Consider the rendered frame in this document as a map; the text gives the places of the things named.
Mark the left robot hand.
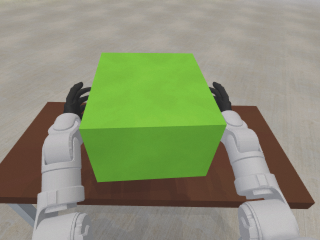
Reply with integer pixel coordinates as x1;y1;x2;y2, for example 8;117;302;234
63;82;91;121

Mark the right robot forearm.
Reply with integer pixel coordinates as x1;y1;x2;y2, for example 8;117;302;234
220;110;300;236

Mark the carton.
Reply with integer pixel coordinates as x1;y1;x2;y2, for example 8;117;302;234
79;52;227;182

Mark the right robot hand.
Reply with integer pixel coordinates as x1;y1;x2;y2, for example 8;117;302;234
209;82;232;112

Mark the robot left upper arm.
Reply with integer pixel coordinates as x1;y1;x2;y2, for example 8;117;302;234
33;212;94;240

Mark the table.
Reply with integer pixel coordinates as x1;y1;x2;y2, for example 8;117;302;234
0;102;315;240

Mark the left robot forearm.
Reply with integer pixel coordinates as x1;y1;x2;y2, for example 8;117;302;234
32;113;85;240

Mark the robot right upper arm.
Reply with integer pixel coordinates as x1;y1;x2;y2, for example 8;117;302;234
238;199;318;240

